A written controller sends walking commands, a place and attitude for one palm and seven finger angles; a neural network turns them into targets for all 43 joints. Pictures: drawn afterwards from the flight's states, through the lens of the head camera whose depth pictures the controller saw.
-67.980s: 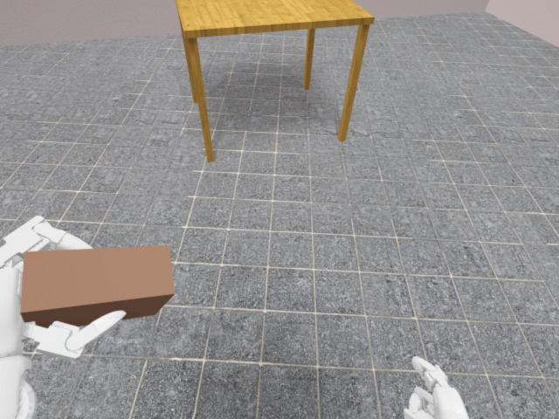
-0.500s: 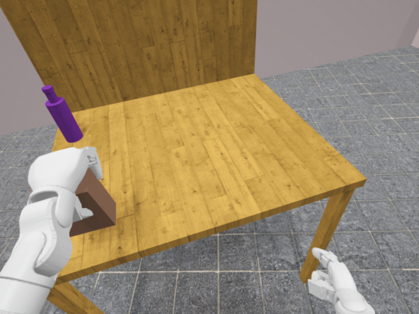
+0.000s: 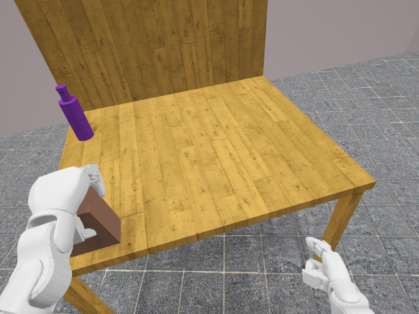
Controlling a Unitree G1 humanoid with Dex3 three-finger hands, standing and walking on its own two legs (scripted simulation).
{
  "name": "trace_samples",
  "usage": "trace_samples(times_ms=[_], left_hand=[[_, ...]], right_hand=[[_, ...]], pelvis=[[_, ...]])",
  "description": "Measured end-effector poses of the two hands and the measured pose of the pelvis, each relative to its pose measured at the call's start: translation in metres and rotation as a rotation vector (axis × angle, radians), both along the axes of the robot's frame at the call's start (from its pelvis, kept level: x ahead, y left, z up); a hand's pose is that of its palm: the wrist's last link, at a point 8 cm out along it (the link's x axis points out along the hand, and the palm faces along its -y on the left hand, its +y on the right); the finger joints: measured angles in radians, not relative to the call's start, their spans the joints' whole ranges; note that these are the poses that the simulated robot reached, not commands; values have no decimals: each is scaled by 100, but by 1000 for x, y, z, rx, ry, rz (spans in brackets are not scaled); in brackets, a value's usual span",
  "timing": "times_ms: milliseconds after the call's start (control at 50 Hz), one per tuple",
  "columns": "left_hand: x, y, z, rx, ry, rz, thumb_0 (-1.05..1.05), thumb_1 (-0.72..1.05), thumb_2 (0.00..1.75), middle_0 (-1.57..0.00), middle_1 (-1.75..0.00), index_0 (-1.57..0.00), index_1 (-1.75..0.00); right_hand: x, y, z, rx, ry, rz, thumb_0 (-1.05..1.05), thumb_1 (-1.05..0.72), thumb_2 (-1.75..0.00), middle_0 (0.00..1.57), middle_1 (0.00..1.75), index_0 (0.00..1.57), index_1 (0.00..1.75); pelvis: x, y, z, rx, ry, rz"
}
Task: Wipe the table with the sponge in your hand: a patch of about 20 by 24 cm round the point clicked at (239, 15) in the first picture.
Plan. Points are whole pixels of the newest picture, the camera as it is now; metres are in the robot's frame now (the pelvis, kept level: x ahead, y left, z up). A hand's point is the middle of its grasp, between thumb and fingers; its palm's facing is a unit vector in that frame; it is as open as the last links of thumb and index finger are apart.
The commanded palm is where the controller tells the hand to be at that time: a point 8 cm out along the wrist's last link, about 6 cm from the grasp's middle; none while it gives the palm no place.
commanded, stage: bring the sponge back beside the body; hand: left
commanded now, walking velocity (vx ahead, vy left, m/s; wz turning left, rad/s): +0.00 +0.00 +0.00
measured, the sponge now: (86, 228) +0.23 +0.30 +0.06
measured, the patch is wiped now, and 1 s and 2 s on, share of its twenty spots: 1.00 1.00 1.00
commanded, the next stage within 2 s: step back with the hand held close in 0.88 s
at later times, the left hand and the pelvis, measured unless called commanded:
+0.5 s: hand (68, 236) +0.19 +0.28 +0.11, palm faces +0.06 -0.13 -0.99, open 9.6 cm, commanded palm +0.15 +0.29 +0.19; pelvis +0.00 +0.01 +0.00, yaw +0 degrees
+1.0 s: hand (60, 234) +0.19 +0.29 +0.11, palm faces +0.09 -0.11 -0.99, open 9.6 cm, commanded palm +0.16 +0.29 +0.18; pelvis +0.00 +0.01 +0.00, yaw +0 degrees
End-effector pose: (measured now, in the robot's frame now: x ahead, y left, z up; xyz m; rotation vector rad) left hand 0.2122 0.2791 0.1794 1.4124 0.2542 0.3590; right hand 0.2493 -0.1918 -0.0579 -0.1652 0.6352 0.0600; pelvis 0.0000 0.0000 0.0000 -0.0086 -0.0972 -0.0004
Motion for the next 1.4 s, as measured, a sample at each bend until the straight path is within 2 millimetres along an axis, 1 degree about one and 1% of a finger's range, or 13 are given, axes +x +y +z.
trace_samples(times_ms=[280,420,580,700,880,1020,1040,1060,1100,1180,1280,1340,1400], left_hand=[[-28,8,-12,-3,21,8,0,-49,106,-80,-141,-81,-141],[-40,4,-19,-17,32,-22,0,-49,106,-80,-141,-81,-141],[-53,8,-19,-3,16,-13,0,-49,106,-80,-141,-81,-141],[-52,15,-19,-5,10,18,0,-49,106,-80,-141,-81,-141],[-49,6,-15,-4,7,-31,0,-49,106,-80,-141,-81,-141],[-51,14,-14,6,1,9,0,-49,106,-80,-141,-81,-141],[-50,17,-17,-173,-48,2,0,-49,106,-80,-141,-81,-141],[-48,19,-20,-377,-112,-22,0,-49,106,-80,-141,-81,-141],[-44,20,-31,-653,-212,-67,0,-49,106,-80,-141,-81,-141],[-40,10,-38,-908,-365,-177,0,-49,106,-80,-141,-81,-141],[-45,6,-13,-912,-475,-315,0,-49,106,-80,-142,-81,-141],[-50,15,3,-834,-496,-345,0,-50,106,-80,-142,-81,-141],[-54,29,6,-795,-491,-314,0,-50,106,-81,-142,-81,-141]], right_hand=[[-9,-1,-2,-23,9,0,1,-90,-90,20,30,20,30],[-12,-1,-2,-27,5,-8,1,-90,-90,20,30,20,30],[-13,1,-1,-28,1,-6,1,-90,-90,20,30,20,30],[-12,5,-1,-31,-1,0,1,-90,-90,20,30,20,30],[-11,8,3,-22,-18,2,1,-90,-90,20,30,20,30],[-12,7,1,-21,-6,5,1,-90,-90,20,30,20,30],[-13,7,2,-19,-11,4,1,-90,-90,20,30,20,30],[-15,8,4,-24,-26,9,1,-90,-90,20,30,20,30],[-23,7,5,-30,-38,8,1,-90,-90,20,30,20,30],[-52,-2,-2,-90,27,-34,1,-90,-90,20,30,20,30],[-92,-21,-19,-166,147,-110,1,-90,-90,20,30,20,30],[-112,-28,-31,-174,206,-159,1,-90,-90,20,30,20,30],[-127,-29,-39,-158,230,-204,1,-90,-90,20,30,20,30]], pelvis=[[-3,2,-1,-5,-13,-2],[-3,4,-1,-7,-15,-5],[-3,6,-1,-10,-21,-6],[-5,7,-1,-11,-24,1],[-5,9,0,-9,-22,-4],[-4,9,0,-10,-19,-2],[-5,9,-1,-14,-20,4],[-6,9,-1,-19,-11,10],[-7,8,-2,-28,16,18],[-6,6,-6,-28,53,20],[-5,15,-10,-33,93,19],[-8,22,-12,-34,110,16],[-11,28,-12,-33,118,9]])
